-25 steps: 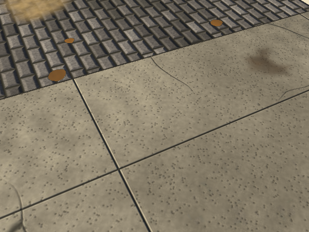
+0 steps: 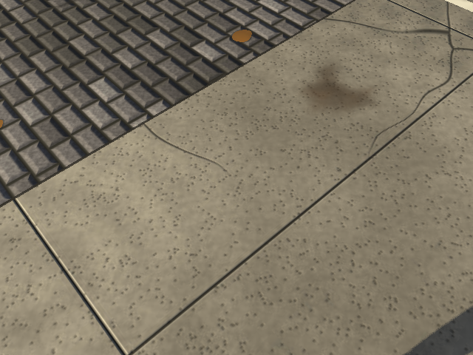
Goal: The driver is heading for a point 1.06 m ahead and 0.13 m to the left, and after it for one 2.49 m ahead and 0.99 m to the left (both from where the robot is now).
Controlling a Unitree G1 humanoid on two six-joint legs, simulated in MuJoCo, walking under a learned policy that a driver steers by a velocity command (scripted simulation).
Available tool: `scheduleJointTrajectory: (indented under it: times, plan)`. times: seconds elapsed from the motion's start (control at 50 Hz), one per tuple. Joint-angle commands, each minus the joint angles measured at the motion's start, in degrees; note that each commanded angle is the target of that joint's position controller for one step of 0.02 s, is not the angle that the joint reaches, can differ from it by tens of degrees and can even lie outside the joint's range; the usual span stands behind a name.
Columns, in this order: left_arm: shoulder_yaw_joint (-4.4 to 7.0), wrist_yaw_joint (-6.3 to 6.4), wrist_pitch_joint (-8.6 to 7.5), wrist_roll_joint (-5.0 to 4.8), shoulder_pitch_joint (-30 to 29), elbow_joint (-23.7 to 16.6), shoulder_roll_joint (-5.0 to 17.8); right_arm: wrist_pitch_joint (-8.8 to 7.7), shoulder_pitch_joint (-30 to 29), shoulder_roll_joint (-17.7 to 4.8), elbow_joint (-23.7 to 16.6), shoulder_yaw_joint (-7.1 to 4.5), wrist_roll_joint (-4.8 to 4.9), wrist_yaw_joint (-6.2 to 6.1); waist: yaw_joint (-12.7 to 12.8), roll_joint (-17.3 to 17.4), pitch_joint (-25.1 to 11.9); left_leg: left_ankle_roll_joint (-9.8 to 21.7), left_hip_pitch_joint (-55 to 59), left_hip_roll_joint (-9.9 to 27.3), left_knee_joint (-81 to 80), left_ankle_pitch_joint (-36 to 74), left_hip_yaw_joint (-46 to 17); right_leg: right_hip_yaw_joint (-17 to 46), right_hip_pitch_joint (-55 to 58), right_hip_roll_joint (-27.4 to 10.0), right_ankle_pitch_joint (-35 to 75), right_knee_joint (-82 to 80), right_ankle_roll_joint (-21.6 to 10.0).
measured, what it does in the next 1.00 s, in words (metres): walks ahead: left foot, then right foot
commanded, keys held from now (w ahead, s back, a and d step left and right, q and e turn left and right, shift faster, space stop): w+e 0.10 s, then w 0.10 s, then w+q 0.80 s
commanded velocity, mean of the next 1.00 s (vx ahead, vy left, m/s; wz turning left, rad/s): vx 0.50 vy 0.00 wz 0.15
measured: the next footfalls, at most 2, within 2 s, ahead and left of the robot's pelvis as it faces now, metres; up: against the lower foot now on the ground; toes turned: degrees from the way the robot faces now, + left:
left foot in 0.22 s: +0.32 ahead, +0.12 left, +0.00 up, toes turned -8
right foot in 0.70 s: +0.53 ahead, -0.09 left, +0.00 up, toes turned +4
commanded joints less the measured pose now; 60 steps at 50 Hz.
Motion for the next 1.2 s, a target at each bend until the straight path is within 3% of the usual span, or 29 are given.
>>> scheduleJointTrajectory:
  times: [0.02,0.08,0.12,0.16,0.18,0.2,0.22,0.24,0.26,0.28,0.3,0.34,0.4,0.48,0.58,0.64,0.68,0.7,0.72,0.74,0.76,0.78,0.82,0.92,1.0,1.1,1.16,1.18,1.2]
  plan:
    - [2.17,0.46,-0.62,-0.03,3.9,-2.4,8.9,-0.61,-6.2,-3.6,-5.0,-0.55,0.37,0.29,1.8,-5.3,0.5,-0.5,0.5,-3.0,-7.3,6.3,2.6,11.5,-0.4,-13.3,18.9,-4.4,-5.3]
    - [2.23,0.91,-0.45,0.6,6.1,-2.4,9.4,-1.18,-11.0,-3.9,-6.9,-0.22,0.8,0.48,3.5,-5.5,0.4,0.0,0.8,-4.9,-12.7,6.0,2.6,13.8,3.8,-14.3,24.3,-1.3,-5.3]
    - [2.29,1.4,-0.5,0.93,5.6,-2.7,10.0,-1.66,-11.1,-4.6,-7.5,-0.23,1.02,0.47,2.8,-5.8,0.1,1.2,4.0,-5.7,-16.5,4.7,1.9,15.4,5.5,-15.6,26.7,0.5,-4.5]
    - [2.18,1.66,-0.79,1.04,3.0,-3.1,10.4,-2.12,-5.4,-5.9,-5.8,-0.77,1.08,0.18,-0.1,-6.4,-1.1,3.3,14.3,-7.2,-20.5,1.7,2.2,15.5,4.1,-16.2,31.6,3.4,-2.4]
    - [2.1,1.5,-1.05,1.08,2.4,-2.8,10.6,-2.46,0.3,-7.2,-3.9,-1.45,1.03,-0.31,-2.5,-5.9,-3.5,4.6,21.8,-8.9,-22.0,-0.5,3.1,14.5,4.0,-15.1,38.2,9.1,-1.4]
    - [1.79,1.08,-1.39,0.89,2.4,-2.3,10.0,-3.14,7.9,-8.6,-1.8,-2.13,0.68,-0.98,-6.3,-3.4,-7.6,6.3,32.0,-7.7,-24.8,0.2,2.6,11.5,1.8,-12.0,38.0,19.4,-0.2]
    - [0.65,0.71,-1.85,0.78,3.3,-3.5,6.5,-3.51,17.3,-12.1,-1.1,-2.93,-0.32,-1.99,-9.5,1.4,-15.6,9.4,44.1,4.0,-25.5,-10.2,-9.8,7.8,-4.6,-9.2,23.1,34.7,0.9]
    - [0.03,0.47,-1.7,-0.94,12.7,-3.5,2.3,-2.85,18.9,-17.8,0.2,-4.56,-0.88,-2.02,-4.7,15.8,-20.2,18.4,56.2,17.4,-31.6,-12.1,-38.7,1.3,-22.1,1.1,-16.2,51.8,3.7]
    - [0.25,0.93,-1.3,1.32,10.7,-2.1,6.8,-2.21,16.5,-13.3,0.5,-4.23,1.18,-1.26,-4.7,7.8,-15.4,19.2,52.0,15.6,-34.6,-18.7,-44.7,3.3,-29.0,-2.4,-16.2,56.4,2.8]
    - [0.35,0.48,-1.27,1.77,4.0,-3.1,7.3,-2.14,11.5,-9.0,-0.3,-3.36,1.85,-0.92,-4.0,2.1,-7.5,18.1,44.6,12.6,-35.2,-17.5,-34.6,2.9,-29.9,-5.0,-10.4,56.0,3.0]
    - [0.0,0.1,-1.45,2.23,-0.4,-4.2,6.8,-2.2,9.1,-6.7,0.0,-2.78,1.79,-0.55,-3.6,-0.7,-4.5,16.8,39.3,9.3,-35.8,-10.3,-27.2,1.6,-29.2,-7.2,-7.1,52.7,3.2]
    - [-0.33,-0.54,-0.69,3.27,-2.2,-5.1,5.9,-2.53,9.5,-5.1,1.6,-2.17,2.16,-0.44,-1.7,2.3,-2.5,14.7,34.2,3.9,-36.7,2.4,-18.9,-0.5,-26.4,-9.9,-6.0,47.2,4.6]
    - [-1.27,-0.92,-0.01,3.43,-2.8,-5.6,4.0,-3.22,12.9,-6.3,3.9,-2.64,2.76,-0.2,-0.8,3.4,-3.5,16.2,32.5,2.2,-37.4,12.6,-15.4,-2.8,-25.0,-10.4,-6.3,42.3,6.7]
    - [-2.58,-0.98,0.08,2.94,-13.2,-9.0,2.7,-2.48,15.7,-7.4,5.3,-3.38,2.81,-0.58,-2.9,3.3,0.2,16.5,28.4,0.6,-41.0,5.3,-13.8,-4.6,-26.3,-11.5,0.5,29.6,8.9]
    - [-3.06,-0.62,-0.51,1.73,-21.5,-11.6,3.1,-2.09,19.4,-8.8,6.2,-4.3,2.39,-0.34,-5.7,2.9,-0.2,14.8,29.2,0.3,-37.9,7.1,-14.7,-5.0,-21.4,-9.6,6.3,19.0,9.5]
    - [-2.56,-0.02,-1.24,1.49,-19.5,-11.6,4.4,-1.79,18.1,-9.9,5.6,-4.88,2.13,-0.64,-3.9,3.3,-0.9,12.9,28.7,1.0,-33.5,7.4,-17.7,-4.2,-14.1,-8.4,3.3,13.9,8.5]
    - [-1.48,0.95,-2.31,2.03,-10.7,-8.9,6.6,-1.85,16.7,-9.4,5.2,-4.91,2.42,-0.69,0.2,0.2,-4.1,10.6,24.6,-2.9,-23.6,7.4,-16.5,-3.2,0.1,-8.8,2.1,7.7,6.6]
    - [-0.29,1.86,-2.97,3.19,-2.5,-8.2,10.7,-2.32,15.7,-6.4,3.6,-4.13,3.08,-0.45,4.1,-6.5,-10.2,8.8,19.8,-6.8,-9.3,0.6,-11.5,7.6,10.4,-19.7,-7.4,3.9,3.8]
    - [1.04,2.34,-2.12,3.78,0.8,-8.2,16.0,-2.2,19.3,-1.9,1.5,-3.16,4.52,-0.67,3.3,-18.1,-15.0,7.0,5.5,-14.3,4.9,-23.1,-2.9,28.7,20.8,-33.1,-20.0,-2.7,-1.0]
    - [1.05,2.24,-1.3,3.05,-0.6,-7.7,13.4,-1.22,20.0,-6.1,2.4,-3.79,2.77,-1.05,1.3,-14.2,-11.4,7.3,-0.1,-10.6,12.7,-24.5,-1.9,35.8,15.9,-34.5,-26.2,-4.5,-3.5]
    - [-0.08,1.93,-1.29,2.53,-3.8,-8.4,8.3,-0.7,17.4,-6.7,3.0,-4.1,1.87,-0.68,0.3,-7.5,-5.4,7.5,-0.6,-8.1,15.0,-19.5,-2.9,29.2,10.4,-31.6,-24.2,-4.9,-2.9]
    - [-0.68,1.61,-1.61,2.26,-5.9,-8.3,5.7,-0.52,15.1,-5.6,3.0,-3.94,1.68,-0.09,-0.5,-5.4,-2.1,7.0,0.4,-6.4,14.1,-15.7,-2.5,20.9,5.9,-28.7,-14.9,-5.8,-2.0]
    - [-1.14,1.6,-2.37,2.06,-6.2,-7.4,3.9,0.54,13.5,-4.8,2.8,-3.98,0.86,0.83,-1.7,-8.3,-0.5,5.7,2.6,-4.5,12.6,-12.6,-1.3,10.0,2.2,-24.5,-1.4,-7.1,-0.1]
    - [-0.44,1.21,-3.77,1.1,-2.0,-4.4,4.8,1.82,6.7,-3.3,-0.1,-3.46,0.66,2.34,-2.0,-7.1,-1.0,4.3,-2.0,-3.8,12.3,-5.4,0.0,-0.9,4.1,-23.9,17.6,-7.8,-0.8]
    - [-0.35,1.09,-3.44,1.3,-0.5,-2.5,4.6,1.63,-1.3,-2.1,-3.0,-2.44,0.91,3.28,-1.1,-6.9,1.2,4.0,-1.7,-3.5,1.4,2.6,2.6,-8.5,3.4,-22.2,20.4,-8.5,-0.2]
    - [0.38,1.59,-2.77,1.32,3.0,-0.1,7.2,1.46,-9.4,-2.1,-6.2,-1.56,0.69,4.0,0.7,-6.6,3.4,7.1,4.0,-4.6,-12.0,1.8,8.1,-13.5,6.7,-23.8,24.8,-6.9,1.0]
    - [0.77,2.17,-1.6,1.46,4.2,1.4,9.4,1.49,-7.3,-3.4,-6.2,-2.05,0.21,3.18,-1.0,-7.8,0.7,10.5,11.4,-9.2,-15.4,-6.4,11.5,-17.0,11.1,-24.4,47.5,3.4,2.0]
    - [0.93,2.32,-1.04,1.49,4.4,1.7,10.4,1.25,-2.7,-4.3,-5.0,-2.58,0.09,2.77,-3.1,-7.9,-2.3,12.0,16.9,-11.5,-16.8,-8.6,11.8,-17.8,11.4,-24.4,53.4,11.4,2.1]
    - [0.92,2.4,-0.56,1.25,4.1,1.5,10.7,0.73,5.8,-5.8,-2.3,-3.5,-0.3,2.14,-6.9,-6.4,-7.2,13.8,28.2,-13.4,-20.7,-7.2,11.1,-19.0,7.3,-23.7,50.2,23.4,3.0]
